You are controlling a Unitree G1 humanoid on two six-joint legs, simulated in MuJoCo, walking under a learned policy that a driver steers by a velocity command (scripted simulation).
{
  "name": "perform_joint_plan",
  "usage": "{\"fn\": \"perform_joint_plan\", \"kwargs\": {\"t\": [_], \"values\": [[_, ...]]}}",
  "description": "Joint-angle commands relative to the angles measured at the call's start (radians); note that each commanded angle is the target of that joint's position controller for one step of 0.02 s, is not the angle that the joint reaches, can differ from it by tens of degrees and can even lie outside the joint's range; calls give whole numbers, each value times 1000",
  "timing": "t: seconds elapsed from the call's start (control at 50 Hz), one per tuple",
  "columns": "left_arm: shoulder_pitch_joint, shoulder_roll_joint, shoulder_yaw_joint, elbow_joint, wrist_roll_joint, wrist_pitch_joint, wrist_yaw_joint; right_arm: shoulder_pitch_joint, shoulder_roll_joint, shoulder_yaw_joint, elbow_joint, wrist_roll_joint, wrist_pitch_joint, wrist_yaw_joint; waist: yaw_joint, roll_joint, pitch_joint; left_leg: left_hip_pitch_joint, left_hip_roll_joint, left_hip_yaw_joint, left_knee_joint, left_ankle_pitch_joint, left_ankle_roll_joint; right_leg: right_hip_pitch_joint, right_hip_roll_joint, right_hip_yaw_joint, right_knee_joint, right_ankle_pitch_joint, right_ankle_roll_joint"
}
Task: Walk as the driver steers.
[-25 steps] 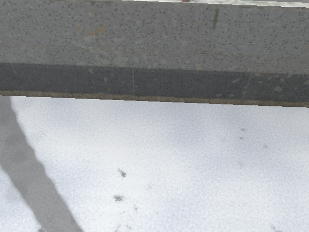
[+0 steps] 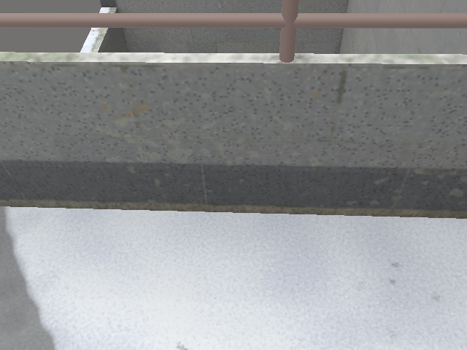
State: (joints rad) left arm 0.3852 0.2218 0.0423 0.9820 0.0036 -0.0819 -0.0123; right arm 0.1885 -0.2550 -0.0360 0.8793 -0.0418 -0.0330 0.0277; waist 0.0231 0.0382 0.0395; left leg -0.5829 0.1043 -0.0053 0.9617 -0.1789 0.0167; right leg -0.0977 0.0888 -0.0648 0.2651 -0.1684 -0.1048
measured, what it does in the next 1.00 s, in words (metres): walks ahead: left foot, then right foot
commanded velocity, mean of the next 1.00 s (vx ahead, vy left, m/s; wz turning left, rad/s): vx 0.24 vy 0.00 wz -0.20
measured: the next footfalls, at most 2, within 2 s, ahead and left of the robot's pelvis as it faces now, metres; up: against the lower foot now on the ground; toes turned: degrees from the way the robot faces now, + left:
left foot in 0.26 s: +0.32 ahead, +0.12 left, +0.00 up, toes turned -8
right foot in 0.66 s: +0.35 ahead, -0.10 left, +0.00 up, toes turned -13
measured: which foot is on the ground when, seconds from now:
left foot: up 0.00-0.24, down 0.26-1.00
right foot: down 0.00-0.26, up 0.28-0.64, down 0.66-1.00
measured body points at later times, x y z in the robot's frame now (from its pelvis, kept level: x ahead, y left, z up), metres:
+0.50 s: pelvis +0.24 +0.04 +0.00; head +0.27 +0.05 +0.45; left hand +0.39 +0.29 -0.14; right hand +0.24 -0.22 -0.13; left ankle +0.28 +0.13 -0.75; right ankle +0.23 -0.09 -0.68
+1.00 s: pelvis +0.30 +0.00 -0.01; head +0.30 +0.00 +0.44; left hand +0.39 +0.22 -0.16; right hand +0.22 -0.22 -0.17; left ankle +0.28 +0.12 -0.75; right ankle +0.31 -0.09 -0.75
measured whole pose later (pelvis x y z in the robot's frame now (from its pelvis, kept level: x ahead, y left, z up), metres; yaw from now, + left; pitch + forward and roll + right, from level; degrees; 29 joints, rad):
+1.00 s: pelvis +0.30 +0.00 -0.01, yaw -13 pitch -1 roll +0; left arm 0.23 0.18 0.01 1.06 -0.01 -0.01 0.03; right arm 0.35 -0.18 -0.02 1.09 -0.02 -0.01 -0.02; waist -0.01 0.01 0.02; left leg -0.10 0.02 0.07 0.41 -0.29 0.00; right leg -0.23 0.04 -0.02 0.44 -0.18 -0.05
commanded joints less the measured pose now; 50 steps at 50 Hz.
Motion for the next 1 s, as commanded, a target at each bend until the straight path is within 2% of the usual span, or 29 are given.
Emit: {"fn": "perform_joint_plan", "kwargs": {"t": [0.02, 0.16, 0.2, 0.24, 0.26, 0.28, 0.3, 0.32, 0.34, 0.36, 0.38, 0.4, 0.44, 0.46, 0.48, 0.54, 0.58, 0.64, 0.66, 0.68, 0.7, 0.72, 0.74, 0.76, 0.8, 0.82, 0.86, 0.94, 1.0], "values": [[19, 127, 24, -34, -4, -11, 3, -71, -36, -2, -71, 4, -5, 2, -13, -81, 48, -45, -2, 28, -149, 111, -39, -38, -241, 215, -149, 210, -124], [103, 155, 35, -16, 11, 2, 16, -256, -55, 4, -146, 21, -19, -8, 42, -114, 32, -8, -55, 17, -357, 132, -34, 94, -263, 276, -25, 361, -110], [69, 173, 43, -28, 16, 6, 23, -209, -78, -3, -145, 24, -31, -12, 8, -122, 20, 89, -70, 7, -414, 65, -13, 92, -273, 301, 30, 400, -86], [25, 183, 49, -42, 12, 6, 18, -7, -113, -23, -86, 19, -50, -26, -83, -84, -68, 377, -106, 24, -514, 38, 22, 28, -217, 272, 241, 488, -50], [-6, 154, 44, -74, 10, -1, 14, 154, -189, -46, -57, -1, -67, -46, -145, 11, -197, 626, 35, -111, -563, -83, 61, -113, -142, 227, 485, 328, -27], [61, 31, 17, -111, -26, -1, 13, 220, -292, -72, -67, -26, -69, -58, -126, 202, -306, 887, 320, -498, -626, -161, 148, -419, 12, 112, 783, -197, 21], [96, 101, 30, -93, -25, 8, 18, 160, -247, -68, -67, -9, -55, -55, -80, 204, -315, 816, 350, -680, -700, 6, 209, -486, 2, 132, 917, -346, 14], [95, 112, 38, -67, -19, 22, 20, 74, -147, -44, -83, 7, -48, -47, -42, 93, -198, 712, 311, -503, -645, 179, 206, -486, -60, 156, 976, -286, 12], [47, 107, 37, -67, -1, 25, 14, 40, -73, -23, -82, 20, -46, -36, -38, 6, -138, 610, 259, -354, -630, 392, 190, -470, -78, 153, 963, -246, 24], [39, 89, 42, -66, 9, 32, 17, 35, -37, -8, -74, 14, -51, -30, -15, 37, -109, 561, 211, -241, -630, 618, 170, -439, -92, 155, 924, -223, 41], [32, 79, 41, -67, 22, 43, 13, 37, -17, 0, -57, 22, -56, -31, 0, 65, -89, 512, 176, -159, -634, 750, 158, -415, -101, 152, 884, -217, 60], [27, 62, 40, -62, 29, 53, 4, 46, -12, 8, -39, 16, -61, -22, 3, 70, -96, 474, 152, -100, -643, 807, 150, -380, -85, 142, 880, -205, 80], [20, 55, 40, -61, 21, 63, -9, 58, -29, 11, -18, 16, -63, -20, 23, 79, -113, 450, 139, -49, -654, 847, 165, -357, -64, 143, 832, -163, 95], [12, 69, 43, -59, 19, 66, -6, 66, -50, 10, -12, 15, -61, -23, 22, 59, -96, 422, 138, -21, -671, 848, 168, -345, -59, 141, 763, -127, 96], [-15, 54, 37, -65, 21, 64, -4, 66, -64, 10, -1, 15, -59, -24, 28, 69, -83, 407, 128, 9, -680, 824, 163, -324, -67, 124, 664, -99, 94], [-123, 34, 14, -80, 19, 75, 1, 101, -53, 16, 33, 25, -54, -32, 2, 95, -81, 406, 124, 17, -688, 708, 181, -260, -84, 72, 487, -40, 82], [-150, 49, 10, -72, 16, 78, 13, 88, -88, 5, 33, 16, -58, -26, -5, 87, -94, 385, 137, 1, -662, 682, 188, -192, -89, 55, 430, -16, 77], [-139, 44, 5, -48, 24, 59, 17, 81, -90, 1, 45, 29, -48, -31, 5, 60, -84, 365, 101, -10, -589, 365, 144, -77, -92, 39, 217, 75, 53], [-140, 72, 9, -42, 33, 48, 21, 117, -69, 4, 56, 23, -44, -35, -2, 4, -80, 327, 71, -15, -550, 214, 104, -13, -130, 92, 135, 163, 44], [-111, 139, 22, -37, 37, 38, 34, 181, -45, 8, 56, 12, -41, -38, -30, -88, -115, 278, 13, 17, -475, -17, 68, 60, -261, 220, 125, 285, 19], [-108, 185, 26, -30, 13, 44, 32, 286, 9, 16, 75, 17, -35, -37, -82, -193, -107, 230, -85, 73, -439, -228, 25, 54, -375, 322, 109, 397, -62], [-109, 126, 12, -18, 2, 54, 28, 297, 16, 16, 112, 26, -18, -42, -38, -198, -89, 275, -83, 66, -445, -271, 10, -29, -389, 359, 81, 243, -114], [-154, 80, -5, -20, 4, 57, 32, 259, -3, 15, 108, 26, 1, -44, -54, -186, -37, 323, -70, 46, -478, -212, -2, -110, -353, 350, 45, 204, -89], [-205, 67, -12, -20, 6, 61, 36, 243, -2, 13, 109, 24, 9, -44, -74, -184, -27, 376, -68, 34, -525, -151, -6, -144, -307, 310, 42, 167, -49], [-192, 68, -14, 2, 1, 59, 43, 233, -29, 9, 120, 18, 14, -42, -70, -162, -39, 439, -37, 8, -575, -59, -9, -152, -250, 258, 47, 143, 5], [-176, 70, -11, 14, -5, 57, 42, 238, -29, 9, 136, 19, 14, -43, -60, -108, -27, 430, -30, 3, -579, -40, -6, -132, -228, 234, 54, 151, 15], [-132, 64, -13, 37, -12, 55, 35, 278, -8, 11, 175, 26, 13, -40, -47, -74, -9, 404, -8, 2, -603, -13, -8, -77, -193, 198, 95, 205, 28], [-125, 54, -16, 59, -10, 58, 37, 253, -12, 6, 195, 21, 16, -47, -41, -46, -8, 404, -9, 4, -628, -15, -12, -59, -191, 191, 108, 236, 29], [-120, 47, -18, 62, -12, 64, 49, 265, 19, 10, 226, 18, 29, -61, -28, -29, 5, 415, -11, 7, -621, 5, -14, -85, -180, 186, 108, 199, 37]]}}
